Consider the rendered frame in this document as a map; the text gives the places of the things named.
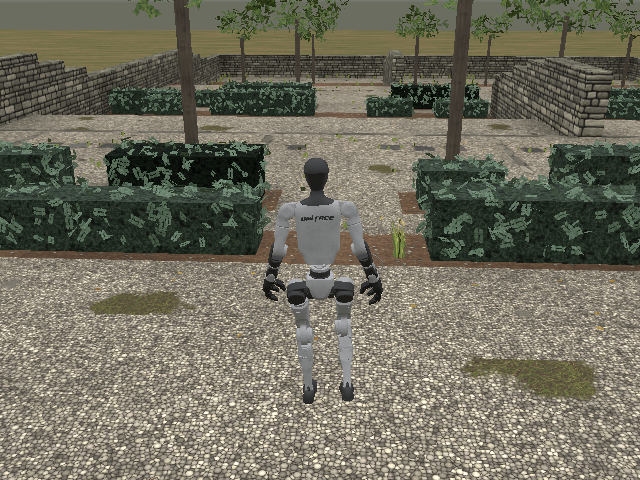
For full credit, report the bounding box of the right robot hand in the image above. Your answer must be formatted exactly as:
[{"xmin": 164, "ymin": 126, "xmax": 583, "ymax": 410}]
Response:
[{"xmin": 360, "ymin": 278, "xmax": 383, "ymax": 305}]

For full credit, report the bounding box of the robot left upper arm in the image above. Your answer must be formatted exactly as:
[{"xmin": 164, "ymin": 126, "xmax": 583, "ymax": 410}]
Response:
[{"xmin": 272, "ymin": 202, "xmax": 297, "ymax": 257}]

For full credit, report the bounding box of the right robot forearm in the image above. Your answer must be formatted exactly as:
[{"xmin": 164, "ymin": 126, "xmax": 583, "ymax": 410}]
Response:
[{"xmin": 357, "ymin": 240, "xmax": 379, "ymax": 283}]

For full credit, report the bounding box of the right robot thigh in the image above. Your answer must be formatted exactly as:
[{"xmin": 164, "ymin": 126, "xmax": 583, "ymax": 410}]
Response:
[{"xmin": 334, "ymin": 277, "xmax": 354, "ymax": 336}]

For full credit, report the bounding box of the left robot forearm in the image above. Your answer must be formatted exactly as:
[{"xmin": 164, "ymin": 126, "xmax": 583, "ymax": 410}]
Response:
[{"xmin": 265, "ymin": 242, "xmax": 283, "ymax": 282}]

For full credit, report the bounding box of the left robot hand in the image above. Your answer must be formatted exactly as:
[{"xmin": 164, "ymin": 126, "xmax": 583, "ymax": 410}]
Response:
[{"xmin": 262, "ymin": 279, "xmax": 286, "ymax": 301}]

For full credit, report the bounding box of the robot left shin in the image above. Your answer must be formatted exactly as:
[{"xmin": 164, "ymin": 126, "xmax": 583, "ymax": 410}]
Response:
[{"xmin": 296, "ymin": 328, "xmax": 313, "ymax": 391}]

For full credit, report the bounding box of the robot right upper arm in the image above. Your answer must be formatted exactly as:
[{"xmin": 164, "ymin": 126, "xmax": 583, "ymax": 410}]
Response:
[{"xmin": 338, "ymin": 200, "xmax": 367, "ymax": 256}]

